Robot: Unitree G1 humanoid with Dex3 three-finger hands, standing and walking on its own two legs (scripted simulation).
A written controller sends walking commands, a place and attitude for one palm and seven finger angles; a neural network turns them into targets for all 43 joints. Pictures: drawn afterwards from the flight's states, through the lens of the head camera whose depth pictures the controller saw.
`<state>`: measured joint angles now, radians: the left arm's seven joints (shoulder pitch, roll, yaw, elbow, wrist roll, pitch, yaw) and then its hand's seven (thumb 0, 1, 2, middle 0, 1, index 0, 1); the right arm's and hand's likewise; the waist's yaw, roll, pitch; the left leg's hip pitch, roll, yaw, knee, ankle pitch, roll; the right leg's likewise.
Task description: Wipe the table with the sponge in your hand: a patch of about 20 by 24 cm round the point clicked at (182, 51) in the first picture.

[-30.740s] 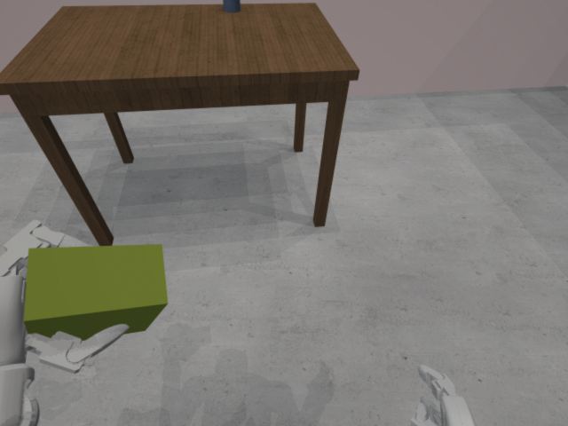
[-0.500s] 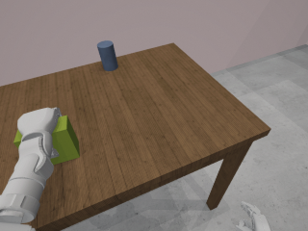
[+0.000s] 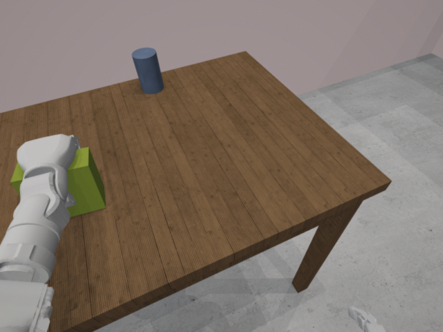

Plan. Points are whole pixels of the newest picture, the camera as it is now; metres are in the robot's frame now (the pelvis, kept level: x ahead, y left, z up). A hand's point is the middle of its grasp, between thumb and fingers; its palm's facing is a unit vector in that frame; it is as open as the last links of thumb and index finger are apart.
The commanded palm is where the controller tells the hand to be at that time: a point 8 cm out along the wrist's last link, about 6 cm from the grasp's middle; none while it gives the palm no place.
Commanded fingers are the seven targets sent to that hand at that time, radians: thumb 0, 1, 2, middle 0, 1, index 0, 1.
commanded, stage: wipe forward along the first lane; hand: left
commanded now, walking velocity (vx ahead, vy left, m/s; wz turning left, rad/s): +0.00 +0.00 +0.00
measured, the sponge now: (67, 192) +0.36 +0.35 +0.05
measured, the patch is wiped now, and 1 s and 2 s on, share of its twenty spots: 0.45 0.50 0.55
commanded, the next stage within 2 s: slide across to the middle lane in 0.10 s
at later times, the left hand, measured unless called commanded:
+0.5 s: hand (66, 164) +0.39 +0.34 +0.09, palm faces -0.03 -0.01 -1.00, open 10.5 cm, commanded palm +0.37 +0.32 +0.15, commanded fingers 0.00 0.10 1.30 -1.20 -1.60 -1.20 -1.60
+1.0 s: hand (94, 158) +0.41 +0.29 +0.09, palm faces -0.04 -0.03 -1.00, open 10.5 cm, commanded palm +0.38 +0.27 +0.15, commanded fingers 0.00 0.10 1.30 -1.20 -1.60 -1.20 -1.60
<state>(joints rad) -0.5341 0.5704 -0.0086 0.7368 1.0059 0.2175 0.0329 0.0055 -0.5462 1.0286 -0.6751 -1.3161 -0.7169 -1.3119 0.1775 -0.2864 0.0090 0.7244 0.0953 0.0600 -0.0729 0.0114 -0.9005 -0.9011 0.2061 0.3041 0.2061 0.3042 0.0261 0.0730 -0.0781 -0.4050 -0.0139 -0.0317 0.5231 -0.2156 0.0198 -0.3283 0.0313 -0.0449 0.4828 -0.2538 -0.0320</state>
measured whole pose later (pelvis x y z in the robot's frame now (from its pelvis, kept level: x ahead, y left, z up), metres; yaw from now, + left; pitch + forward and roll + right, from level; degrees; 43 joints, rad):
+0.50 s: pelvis +0.02 +0.02 +0.00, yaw +0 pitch +6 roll -1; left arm -0.52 0.54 -0.04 0.66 0.97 0.26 0.07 0.00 -0.55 1.03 -0.67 -1.32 -0.72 -1.31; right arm 0.19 -0.29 -0.01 0.74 0.10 0.06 -0.05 0.01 -0.90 -0.90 0.20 0.30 0.20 0.30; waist 0.03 0.07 -0.08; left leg -0.37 -0.03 -0.02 0.50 -0.23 0.04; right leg -0.29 0.01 -0.03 0.44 -0.25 -0.01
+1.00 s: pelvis +0.02 +0.01 +0.00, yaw +1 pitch +5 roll -1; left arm -0.62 0.42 -0.15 0.70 0.99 0.40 0.07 -0.01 -0.54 1.03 -0.67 -1.32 -0.71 -1.31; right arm 0.11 -0.26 0.03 0.72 0.09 0.07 -0.04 0.01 -0.90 -0.90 0.21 0.30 0.21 0.30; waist 0.04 0.07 -0.08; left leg -0.35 -0.03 -0.03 0.49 -0.23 0.03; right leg -0.27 0.01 -0.05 0.44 -0.27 -0.02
